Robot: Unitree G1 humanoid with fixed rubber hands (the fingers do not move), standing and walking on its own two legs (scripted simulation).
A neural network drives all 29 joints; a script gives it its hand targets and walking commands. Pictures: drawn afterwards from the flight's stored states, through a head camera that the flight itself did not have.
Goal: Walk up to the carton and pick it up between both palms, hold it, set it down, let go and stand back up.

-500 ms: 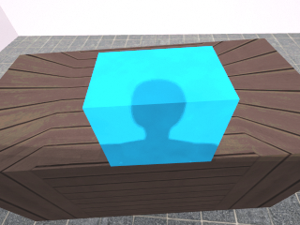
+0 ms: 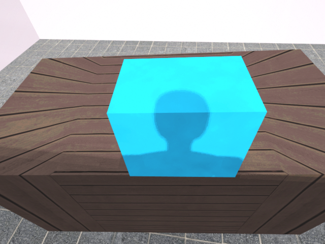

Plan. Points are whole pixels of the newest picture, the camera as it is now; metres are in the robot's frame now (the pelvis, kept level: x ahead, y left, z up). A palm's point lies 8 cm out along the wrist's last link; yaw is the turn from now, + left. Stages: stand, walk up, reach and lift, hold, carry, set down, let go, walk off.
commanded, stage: walk up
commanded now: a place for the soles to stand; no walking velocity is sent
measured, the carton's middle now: (181, 120) +0.43 -0.03 +0.06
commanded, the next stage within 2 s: reach and lift in 0.40 s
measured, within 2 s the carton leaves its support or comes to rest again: neither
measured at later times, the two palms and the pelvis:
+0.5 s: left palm out of the picture +0.04 +0.25 -0.15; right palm out of the picture +0.04 -0.23 -0.15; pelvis -0.01 +0.00 -0.02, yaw +1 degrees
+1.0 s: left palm out of the picture +0.13 +0.23 -0.09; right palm out of the picture +0.13 -0.26 -0.09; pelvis +0.00 -0.01 -0.01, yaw -2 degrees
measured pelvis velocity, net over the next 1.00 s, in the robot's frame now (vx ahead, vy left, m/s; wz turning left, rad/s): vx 0.00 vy -0.01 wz -0.03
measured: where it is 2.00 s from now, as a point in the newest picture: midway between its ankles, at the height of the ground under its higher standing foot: outside the picture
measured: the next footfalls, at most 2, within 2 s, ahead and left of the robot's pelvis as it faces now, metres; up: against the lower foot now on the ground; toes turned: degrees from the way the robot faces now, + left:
none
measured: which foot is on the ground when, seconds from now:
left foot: down 0.00-1.00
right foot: down 0.00-1.00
